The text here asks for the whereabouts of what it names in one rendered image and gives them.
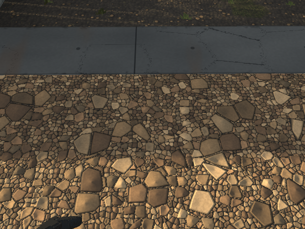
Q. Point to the robot left hand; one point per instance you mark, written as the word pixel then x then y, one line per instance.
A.
pixel 61 223

